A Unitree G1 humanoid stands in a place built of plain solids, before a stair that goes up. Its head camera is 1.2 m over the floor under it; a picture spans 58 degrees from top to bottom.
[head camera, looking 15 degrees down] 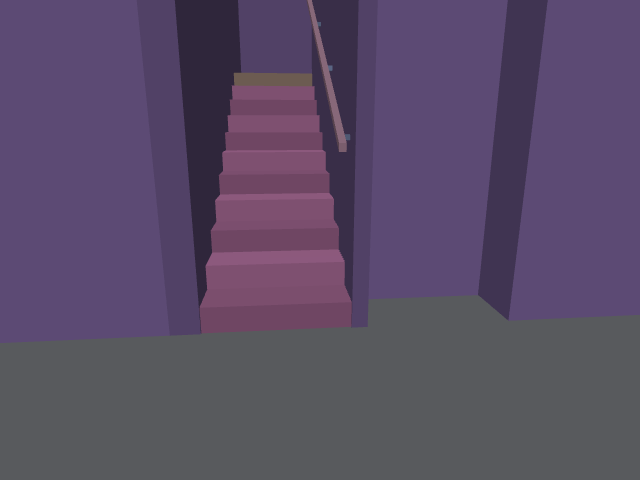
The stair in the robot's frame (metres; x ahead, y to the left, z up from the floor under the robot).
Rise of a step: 0.16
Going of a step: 0.29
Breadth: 0.90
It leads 5 degrees to the left of straight ahead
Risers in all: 11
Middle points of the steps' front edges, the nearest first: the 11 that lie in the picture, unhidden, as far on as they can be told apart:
2.38 0.26 0.16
2.67 0.28 0.32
2.97 0.31 0.48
3.26 0.34 0.64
3.56 0.37 0.80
3.85 0.40 0.96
4.14 0.43 1.12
4.44 0.45 1.28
4.73 0.48 1.44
5.02 0.51 1.60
5.32 0.54 1.77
